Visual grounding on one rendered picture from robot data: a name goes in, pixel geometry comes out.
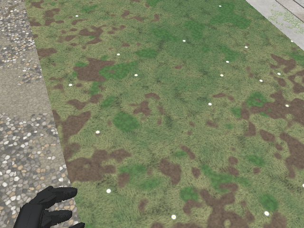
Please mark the robot left hand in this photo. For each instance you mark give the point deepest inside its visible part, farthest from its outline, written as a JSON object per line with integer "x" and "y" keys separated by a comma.
{"x": 35, "y": 214}

